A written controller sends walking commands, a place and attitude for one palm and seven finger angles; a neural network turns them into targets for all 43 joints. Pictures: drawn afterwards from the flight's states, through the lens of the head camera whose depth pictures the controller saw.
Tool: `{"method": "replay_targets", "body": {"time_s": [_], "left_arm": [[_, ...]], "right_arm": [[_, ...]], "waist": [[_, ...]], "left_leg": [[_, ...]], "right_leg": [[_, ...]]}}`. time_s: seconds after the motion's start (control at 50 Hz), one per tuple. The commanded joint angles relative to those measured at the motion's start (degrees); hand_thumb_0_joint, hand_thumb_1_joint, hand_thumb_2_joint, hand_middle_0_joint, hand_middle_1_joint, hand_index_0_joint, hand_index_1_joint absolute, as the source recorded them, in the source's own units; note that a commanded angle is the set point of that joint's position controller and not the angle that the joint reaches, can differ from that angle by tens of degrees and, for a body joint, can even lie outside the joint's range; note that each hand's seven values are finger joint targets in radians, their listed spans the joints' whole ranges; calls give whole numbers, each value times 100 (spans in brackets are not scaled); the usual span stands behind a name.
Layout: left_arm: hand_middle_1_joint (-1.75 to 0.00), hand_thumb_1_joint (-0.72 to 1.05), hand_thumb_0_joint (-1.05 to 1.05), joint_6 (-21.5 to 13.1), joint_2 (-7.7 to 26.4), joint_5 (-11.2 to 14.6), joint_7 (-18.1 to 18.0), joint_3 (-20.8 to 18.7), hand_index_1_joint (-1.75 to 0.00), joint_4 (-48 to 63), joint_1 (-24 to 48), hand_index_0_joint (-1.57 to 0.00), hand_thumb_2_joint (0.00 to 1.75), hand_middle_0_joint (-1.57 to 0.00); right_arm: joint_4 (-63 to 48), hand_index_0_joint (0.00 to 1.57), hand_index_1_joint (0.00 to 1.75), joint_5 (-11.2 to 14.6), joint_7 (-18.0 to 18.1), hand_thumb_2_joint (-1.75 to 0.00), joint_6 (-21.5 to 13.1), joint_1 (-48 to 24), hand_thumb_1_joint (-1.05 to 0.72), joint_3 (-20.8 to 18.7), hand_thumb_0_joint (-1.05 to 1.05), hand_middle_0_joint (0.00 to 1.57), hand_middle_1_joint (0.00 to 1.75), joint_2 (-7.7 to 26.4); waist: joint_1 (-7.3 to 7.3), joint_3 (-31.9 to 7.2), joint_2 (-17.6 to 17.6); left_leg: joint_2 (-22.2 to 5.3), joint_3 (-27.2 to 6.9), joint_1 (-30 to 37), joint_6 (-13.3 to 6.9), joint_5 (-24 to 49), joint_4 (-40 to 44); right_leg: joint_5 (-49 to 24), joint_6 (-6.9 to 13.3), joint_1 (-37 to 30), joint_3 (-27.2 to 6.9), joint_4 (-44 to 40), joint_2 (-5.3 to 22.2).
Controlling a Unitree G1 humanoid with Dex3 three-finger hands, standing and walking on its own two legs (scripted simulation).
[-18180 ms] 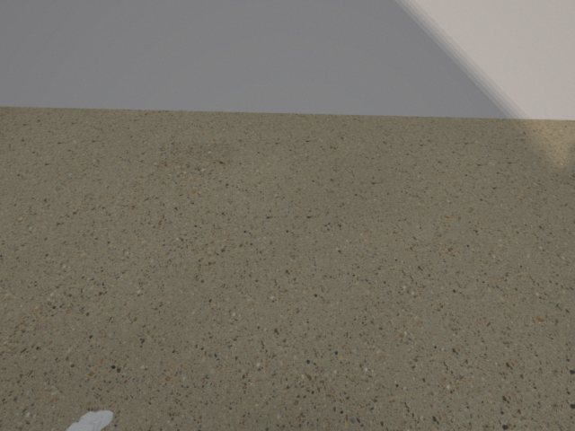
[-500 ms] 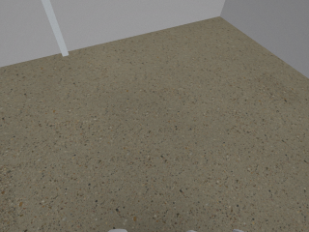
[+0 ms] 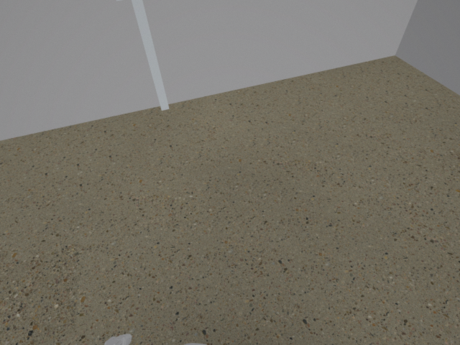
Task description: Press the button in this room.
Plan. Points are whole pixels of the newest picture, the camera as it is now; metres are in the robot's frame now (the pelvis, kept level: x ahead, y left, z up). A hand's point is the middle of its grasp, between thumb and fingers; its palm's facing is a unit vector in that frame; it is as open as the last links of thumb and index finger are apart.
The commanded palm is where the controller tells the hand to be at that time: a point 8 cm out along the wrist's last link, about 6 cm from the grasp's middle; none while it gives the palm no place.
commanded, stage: turn or walk to find it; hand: left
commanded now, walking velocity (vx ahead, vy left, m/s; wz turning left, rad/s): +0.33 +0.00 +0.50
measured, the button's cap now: out of the picture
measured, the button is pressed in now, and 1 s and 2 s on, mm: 0 0 0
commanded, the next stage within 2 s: stand and wait in 1.40 s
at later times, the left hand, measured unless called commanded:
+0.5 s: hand out of the picture +0.01 +0.22 -0.18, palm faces +0.34 -0.92 -0.18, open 7.4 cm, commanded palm none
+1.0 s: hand (128, 220) +0.44 +0.30 -0.15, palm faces +0.27 -0.94 -0.22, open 7.4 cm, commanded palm none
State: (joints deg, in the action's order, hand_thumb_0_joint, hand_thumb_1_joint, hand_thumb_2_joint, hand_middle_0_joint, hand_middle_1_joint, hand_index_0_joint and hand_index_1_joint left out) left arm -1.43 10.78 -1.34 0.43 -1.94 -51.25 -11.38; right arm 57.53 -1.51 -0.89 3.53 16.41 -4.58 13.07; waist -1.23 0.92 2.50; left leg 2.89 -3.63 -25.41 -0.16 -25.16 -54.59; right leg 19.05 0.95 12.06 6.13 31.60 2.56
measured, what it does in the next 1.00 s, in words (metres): walks ahead, turning left: left foot, then right foot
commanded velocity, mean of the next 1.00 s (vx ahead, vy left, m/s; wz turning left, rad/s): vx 0.37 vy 0.00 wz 0.22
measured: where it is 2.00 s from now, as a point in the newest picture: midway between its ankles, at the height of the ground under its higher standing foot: (198, 255)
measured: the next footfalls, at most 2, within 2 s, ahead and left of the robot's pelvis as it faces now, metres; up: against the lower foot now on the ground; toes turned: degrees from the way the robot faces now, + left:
left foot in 0.42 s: +0.24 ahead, +0.19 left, +0.00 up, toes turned +21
right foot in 0.94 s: +0.50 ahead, +0.02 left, +0.00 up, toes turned +9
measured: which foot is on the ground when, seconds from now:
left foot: up 0.00-0.40, down 0.42-0.94, up 0.96-1.00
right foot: down 0.00-0.40, up 0.42-0.92, down 0.94-1.00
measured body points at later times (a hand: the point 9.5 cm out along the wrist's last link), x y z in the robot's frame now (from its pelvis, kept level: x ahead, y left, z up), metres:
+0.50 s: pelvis +0.16 +0.08 -0.02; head +0.19 +0.10 +0.43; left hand -0.01 +0.27 -0.17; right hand +0.36 -0.11 -0.15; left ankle +0.20 +0.18 -0.73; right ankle +0.05 -0.09 -0.64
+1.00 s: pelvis +0.37 +0.09 -0.01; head +0.39 +0.07 +0.44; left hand +0.43 +0.35 -0.13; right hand +0.35 -0.15 -0.17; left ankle +0.22 +0.18 -0.69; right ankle +0.46 +0.02 -0.73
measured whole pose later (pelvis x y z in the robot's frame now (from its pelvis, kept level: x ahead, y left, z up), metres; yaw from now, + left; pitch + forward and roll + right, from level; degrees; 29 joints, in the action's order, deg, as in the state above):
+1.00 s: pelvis +0.37 +0.09 -0.01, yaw +18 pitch -2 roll +2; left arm -4.4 10.1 -1.6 1.5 -2.5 -54.4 -5.6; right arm 65.7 -0.7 0.3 -1.6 23.8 -3.3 9.5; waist -2.7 4.5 1.3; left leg -0.4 1.4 -11.5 -1.7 -26.4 -52.2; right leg 12.4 2.4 21.3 8.6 35.9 4.5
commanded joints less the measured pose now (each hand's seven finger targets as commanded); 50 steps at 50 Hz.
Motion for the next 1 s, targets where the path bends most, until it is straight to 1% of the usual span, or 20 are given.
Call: {"method": "replay_targets", "body": {"time_s": [0.0, 0.04, 0.18, 0.28, 0.32, 0.34, 0.36, 0.38, 0.4, 0.44, 0.48, 0.56, 0.7, 0.82, 0.86, 0.88, 0.9, 0.92, 0.94, 0.98], "left_arm": [[-30, 90, 0, -204, 848, 39, -130, -231, -30, 40, -270, -20, 90, -20], [-30, 90, 0, -268, 686, 33, -131, -190, -30, -124, -636, -20, 90, -20], [-30, 90, 0, -357, 602, -39, -178, -168, -30, -623, -1585, -20, 90, -20], [-30, 90, 0, -326, 732, -41, -178, -142, -30, -915, -2038, -20, 90, -20], [-30, 90, 0, -317, 921, -23, -167, -164, -30, -947, -1926, -20, 90, -20], [-30, 90, 0, -319, 1049, 9, -154, -166, -30, -948, -1782, -20, 90, -20], [-30, 90, 0, -321, 1097, 65, -140, -148, -30, -903, -1596, -20, 90, -20], [-30, 90, 0, -316, 798, 95, -52, -138, -30, -783, -1827, -20, 90, -20], [-30, 90, 0, -312, 471, 124, -15, -56, -30, -503, -1486, -20, 90, -20], [-30, 90, 0, -262, 430, 118, -94, -50, -30, -420, -812, -20, 90, -20], [-30, 90, 0, -191, 333, -6, -21, -92, -30, -633, -827, -20, 90, -20], [-30, 90, 0, 42, 107, -60, 14, -76, -30, -799, -1349, -20, 90, -20], [-30, 90, 0, 39, 297, -36, 95, -179, -30, -165, 116, -20, 90, -20], [-30, 90, 0, -69, 244, -16, 134, -153, -30, 130, 901, -20, 90, -20], [-30, 90, 0, -108, 313, -9, 135, -185, -30, 11, 510, -20, 90, -20], [-30, 90, 0, -156, 412, -20, 129, -216, -30, -203, -165, -20, 90, -20], [-30, 90, 0, -233, 774, -52, 85, -292, -30, -516, -1084, -20, 90, -20], [-30, 90, 0, -283, 1396, -88, 0, -457, -30, -794, -2010, -20, 90, -20], [-30, 90, 0, -282, 1582, 40, -14, -469, -30, -829, -1987, -20, 90, -20], [-30, 90, 0, -266, 1108, 50, -41, -352, -30, -611, -989, -20, 90, -20]], "right_arm": [[-575, 20, 30, -57, -170, -90, -234, -443, -90, -127, 0, 20, 30, 405], [-504, 20, 30, -33, -181, -90, -238, -352, -90, -95, 0, 20, 30, 296], [-697, 20, 30, -9, -235, -90, -280, -1209, -90, 51, 0, 20, 30, 53], [-830, 20, 30, 16, -280, -90, -414, -1901, -90, 208, 0, 20, 30, -64], [-694, 20, 30, 8, -215, -90, -484, -1396, -90, 181, 0, 20, 30, 68], [-531, 20, 30, -15, -156, -90, -535, -805, -90, 136, 0, 20, 30, 164], [-288, 20, 30, -45, -89, -90, -576, 120, -90, 55, 0, 20, 30, 446], [-94, 20, 30, -79, 7, -90, -598, 881, -90, -119, 0, 20, 30, 1166], [20, 20, 30, 8, 70, -90, -594, 1282, -90, -241, 0, 20, 30, 1637], [-57, 20, 30, 121, 149, -90, -662, 651, -90, -199, 0, 20, 30, 1444], [-132, 20, 30, 66, 138, -90, -727, 21, -90, 10, 0, 20, 30, 714], [-136, 20, 30, 82, 105, -90, -803, -372, -90, 73, 0, 20, 30, 421], [-3, 20, 30, 68, 146, -90, -869, 274, -90, -41, 0, 20, 30, 424], [237, 20, 30, -5, 190, -90, -825, 701, -90, -54, 0, 20, 30, 498], [298, 20, 30, -14, 199, -90, -792, 653, -90, -43, 0, 20, 30, 532], [317, 20, 30, 6, 196, -90, -782, 637, -90, -28, 0, 20, 30, 555], [324, 20, 30, 61, 164, -90, -806, 610, -90, -18, 0, 20, 30, 452], [165, 20, 30, 123, 113, -90, -860, 715, -90, 75, 0, 20, 30, 59], [84, 20, 30, 122, 115, -90, -806, 625, -90, 84, 0, 20, 30, 261], [68, 20, 30, 66, 72, -90, -747, 4, -90, 20, 0, 20, 30, 150]], "waist": [[32, 713, -848], [103, 573, -1118], [341, 702, -1124], [554, 730, -1192], [296, 345, -1206], [-35, -85, -1252], [-507, -654, -1039], [-738, -1559, 121], [-744, -1657, 822], [-558, -1057, 362], [-162, -36, 174], [325, 307, 444], [57, 617, 120], [-154, 558, 275], [73, 374, 125], [391, 1, -123], [778, -478, -591], [1004, -1189, -2090], [872, -1241, -1947], [621, -119, -723]], "left_leg": [[-634, 11, -1567, 153, 985, -1506], [-634, 200, -1613, 239, 1295, -1493], [-807, 628, -1955, 198, 1461, -518], [-604, 1158, -1094, -71, 1237, 1277], [-334, 1380, -146, -277, 871, 1649], [-71, 1581, 673, -372, 911, 1977], [-134, 1401, 2179, -488, 1420, 2524], [-1344, -192, 4085, -891, 1935, 2555], [-2638, -2129, 4741, -1417, 3114, 2904], [-2796, -1909, 3550, -1473, 2217, 3512], [-2177, -997, 1870, -1104, 1896, 3869], [-1570, -98, 631, -896, 1226, 4399], [-1702, -384, 1535, -1134, 1626, 4610], [-1777, -348, 2228, -1059, 2569, 4049], [-1648, -218, 2030, -899, 2970, 3517], [-1380, 18, 1982, -732, 3489, 2700], [-1066, 281, 1199, -507, 3308, 1358], [-306, 806, -327, -228, 879, -492], [-224, 365, -871, -203, -627, -1571], [-785, 84, -1329, -207, 299, -2147]], "right_leg": [[846, 156, -247, -1239, -2395, 1705], [-377, 99, -666, -525, -2212, 1485], [-2204, 231, -1382, 200, -1954, 1581], [-3408, 279, -1634, 531, -1639, 1652], [-4625, 292, -1706, 686, -839, 1755], [-5307, 186, -1623, 928, 14, 1661], [-4930, -24, -926, 1097, 1348, 1544], [-2312, -304, 677, 1049, 3049, 948], [1275, -381, 2286, 478, 4395, 374], [903, -298, 2790, -348, 4883, 681], [384, -296, 2272, -434, 4293, 911], [-340, -412, 1624, -247, 3485, 828], [-1025, -521, 2452, -369, 2085, 835], [-625, -337, 1920, -91, 594, 484], [-686, -228, 968, 94, 89, 260], [-881, -161, 71, 263, -354, 55], [-931, 46, -1404, -254, -564, 457], [-1346, 551, -2852, -2353, -964, 2117], [-1034, 956, -2643, -3343, -1502, 2634], [414, 865, -1237, -2738, -1850, 2327]]}}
